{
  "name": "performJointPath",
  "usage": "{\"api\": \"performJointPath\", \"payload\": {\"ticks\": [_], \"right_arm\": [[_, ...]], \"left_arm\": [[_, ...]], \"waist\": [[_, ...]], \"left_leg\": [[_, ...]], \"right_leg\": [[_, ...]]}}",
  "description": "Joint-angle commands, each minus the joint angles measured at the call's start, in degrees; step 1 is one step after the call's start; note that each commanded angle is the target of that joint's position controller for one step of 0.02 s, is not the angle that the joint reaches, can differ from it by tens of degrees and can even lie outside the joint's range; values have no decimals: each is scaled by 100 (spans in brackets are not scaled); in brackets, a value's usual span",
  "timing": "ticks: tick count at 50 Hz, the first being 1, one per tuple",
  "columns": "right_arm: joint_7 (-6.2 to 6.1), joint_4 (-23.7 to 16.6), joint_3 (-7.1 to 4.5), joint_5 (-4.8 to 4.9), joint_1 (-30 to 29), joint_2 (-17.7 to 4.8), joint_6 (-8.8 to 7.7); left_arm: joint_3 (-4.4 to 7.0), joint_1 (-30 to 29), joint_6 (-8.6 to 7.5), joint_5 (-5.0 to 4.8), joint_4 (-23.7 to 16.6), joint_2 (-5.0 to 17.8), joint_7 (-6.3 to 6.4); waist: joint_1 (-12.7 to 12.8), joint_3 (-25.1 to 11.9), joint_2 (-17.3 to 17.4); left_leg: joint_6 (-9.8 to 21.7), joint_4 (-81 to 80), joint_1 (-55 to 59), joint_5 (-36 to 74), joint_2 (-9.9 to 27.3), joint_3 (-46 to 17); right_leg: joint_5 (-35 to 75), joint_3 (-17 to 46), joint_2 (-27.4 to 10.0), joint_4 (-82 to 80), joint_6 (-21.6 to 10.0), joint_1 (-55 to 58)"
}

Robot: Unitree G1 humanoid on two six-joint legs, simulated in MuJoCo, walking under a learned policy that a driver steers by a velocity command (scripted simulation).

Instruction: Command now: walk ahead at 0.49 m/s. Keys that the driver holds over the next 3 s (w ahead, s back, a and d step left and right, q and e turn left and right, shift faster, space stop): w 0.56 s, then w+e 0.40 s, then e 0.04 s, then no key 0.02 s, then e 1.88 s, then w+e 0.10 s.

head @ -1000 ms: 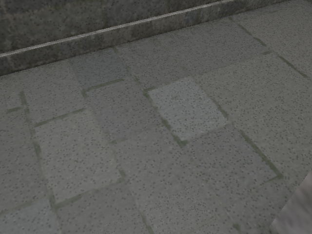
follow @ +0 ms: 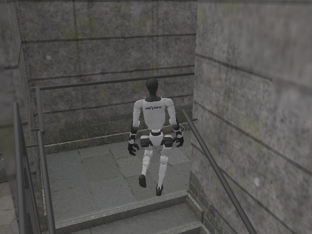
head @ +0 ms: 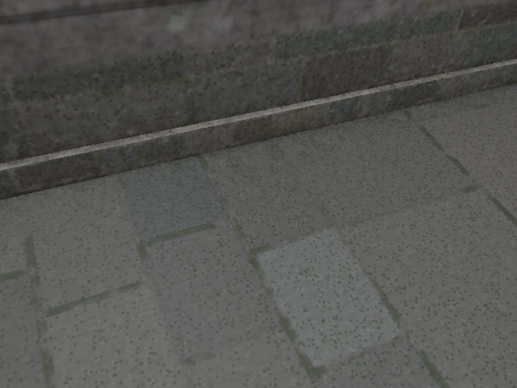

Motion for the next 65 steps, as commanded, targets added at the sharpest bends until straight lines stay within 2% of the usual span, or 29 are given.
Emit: {"api": "performJointPath", "payload": {"ticks": [1,2,4,7,10,13,15,16,17,18,19,20,22,26,29,33,38,40,42,43,44,45,46,48,49,53,59,62,65], "right_arm": [[-80,-293,257,135,708,457,180],[-120,-602,226,80,331,192,182],[-34,-850,180,34,-263,-64,201],[48,-1005,244,195,-968,131,141],[117,-1199,179,252,-1697,-29,87],[59,-1223,30,136,-1553,-294,28],[-30,-875,-125,-50,-438,-495,-31],[-50,-603,-251,-221,234,-865,-68],[-119,-605,-355,-274,1154,-1187,-110],[-74,-591,-408,-264,1026,-1540,-95],[-34,-688,-350,-79,653,-1052,-18],[-25,-724,-192,-7,301,-589,-45],[-2,-639,-134,70,117,-427,-149],[-17,-420,-133,168,550,-557,-304],[-62,-223,-163,161,947,-672,-250],[-73,-181,-224,44,1112,-845,-278],[-131,-7,-254,52,1335,-882,-236],[-165,19,-248,45,1284,-943,-186],[-283,39,-266,26,1310,-1122,-82],[-310,-8,-227,-28,1313,-1159,-19],[-288,-306,-161,68,1407,-911,-35],[-182,-583,-134,167,1432,-739,-101],[-120,-747,-191,73,799,-1046,-151],[-59,-972,-72,105,308,-824,-283],[-77,-1017,-47,65,324,-805,-195],[-131,-1019,-35,-102,679,-806,256],[-179,-1289,27,-83,-346,-809,410],[-191,-1441,33,55,-844,-857,419],[-199,-1525,0,55,-1102,-994,384]], "left_arm": [[-136,-21,-584,-129,-170,-229,-249],[-104,-242,-641,-126,-305,-23,-301],[-92,204,-613,-158,-329,140,-249],[28,918,-563,-220,-503,341,-151],[101,978,-449,-1,-850,466,-172],[119,966,-414,-20,-1057,511,-207],[190,821,-330,-88,-1181,667,-168],[158,924,-291,6,-1230,605,-129],[76,923,-240,71,-1512,287,-148],[-32,1445,-243,-171,-1710,-178,-212],[92,850,-216,7,-1680,318,-189],[114,286,-243,1,-1807,428,-240],[116,156,-169,109,-1795,385,-328],[55,97,44,225,-1889,187,-444],[-8,-684,129,306,-2154,140,-488],[-86,-1395,136,182,-2378,140,-539],[-74,-1869,131,192,-2608,291,-619],[-35,-1737,152,223,-2657,328,-624],[39,-933,133,285,-2481,447,-540],[122,-67,61,364,-2185,593,-465],[286,702,48,412,-2039,1192,-390],[378,516,94,223,-2061,1523,-382],[384,308,165,181,-2118,1445,-352],[240,-73,174,158,-2001,1038,-262],[185,-235,137,136,-1986,927,-247],[161,-312,-50,94,-1932,944,-306],[221,117,101,25,-1862,1114,-187],[268,432,229,79,-1813,1159,-210],[298,479,346,145,-1878,1166,-176]], "waist": [[-519,763,641],[-552,873,173],[-295,726,-41],[160,428,-453],[499,389,-705],[418,101,-874],[-82,-360,-728],[-217,-897,-642],[-594,-1494,-24],[-152,-1854,1658],[-181,-1249,677],[-136,-621,569],[159,-61,299],[366,217,664],[173,517,708],[8,627,478],[-135,822,542],[16,639,591],[338,-28,634],[744,-474,382],[936,-1216,-402],[627,-1696,-1514],[763,-1431,-582],[460,-275,277],[238,49,301],[-119,-77,26],[250,-226,-260],[511,-164,-204],[628,69,-452]], "left_leg": [[102,-802,-498,-288,181,-129],[2,-2302,-378,-158,399,73],[-207,-3799,103,620,654,1051],[-428,-5799,484,1061,822,1322],[-489,-7195,684,848,738,1357],[-264,-7921,1333,246,314,1484],[-48,-8679,2867,288,52,1541],[59,-8490,4094,34,525,1191],[321,-8270,5351,-468,2010,-415],[1297,-8874,6426,-392,3234,-2907],[1022,-9214,5729,-724,2745,-2536],[783,-9315,4941,-671,2425,-1614],[408,-9577,3903,273,1959,-586],[292,-9833,3559,1422,1602,97],[301,-10020,3666,1518,1516,388],[182,-10085,3725,1894,1630,908],[-62,-9931,4456,2129,1782,1490],[-181,-9296,4591,3718,1850,1673],[-257,-7757,4842,4762,1850,1866],[-364,-6513,4261,4196,1758,1919],[-484,-4502,2699,2187,1390,2059],[-705,-2482,777,-2146,129,1485],[-608,-2228,21,-1666,480,610],[-664,-3098,64,-968,917,676],[-759,-3429,402,-1104,990,675],[-964,-4234,1038,-1037,846,809],[-1049,-5780,836,72,739,788],[-999,-6276,810,144,667,760],[-913,-6705,849,-183,504,711]], "right_leg": [[1654,1868,-1390,-2709,-35,-611],[1654,1352,-1044,-3108,74,-725],[2525,1188,-864,-3569,-24,-447],[3804,1261,-1091,-3625,76,882],[3814,1432,-1411,-3860,-17,2315],[5773,1366,-1584,-3001,-33,3266],[6119,1147,-1464,-1645,102,3040],[4712,1081,-1381,-720,116,2307],[2514,946,-1146,827,105,1067],[-758,1067,-319,2617,339,-950],[-232,1615,-626,2822,279,-1455],[291,1622,-756,2850,277,-1472],[713,1618,-980,2366,373,-1129],[957,1357,-1084,1896,621,-1179],[1619,1180,-1267,1261,796,-1780],[2214,1248,-1121,94,681,-1579],[2301,833,-1011,-991,282,-1299],[1684,545,-665,-1162,89,-650],[1169,343,-227,-1540,-79,320],[1159,639,-230,-1677,-226,1526],[217,2437,-1447,-1766,-664,3175],[508,5774,-2726,-2890,-1457,4233],[492,5404,-2506,-3011,-1309,4152],[1918,3965,-2166,-3083,-959,2629],[3028,3567,-1951,-3121,-867,1951],[5836,2433,-1474,-3005,-684,1300],[6071,2419,-1206,-2596,21,1752],[5580,2787,-1300,-2410,94,2155],[5607,3140,-1257,-2079,61,2355]]}}
Next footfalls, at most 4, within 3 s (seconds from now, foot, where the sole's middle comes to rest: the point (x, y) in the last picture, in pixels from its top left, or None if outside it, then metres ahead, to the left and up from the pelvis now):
0.32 left None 0.33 0.15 -0.73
0.86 right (272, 343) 0.65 -0.08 -0.73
1.40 left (238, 271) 0.87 0.01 -0.73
1.76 right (301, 333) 0.68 -0.16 -0.73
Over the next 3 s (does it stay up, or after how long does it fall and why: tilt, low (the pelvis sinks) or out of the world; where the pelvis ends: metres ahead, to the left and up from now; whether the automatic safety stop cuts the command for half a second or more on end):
stays up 0.67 -0.06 0.06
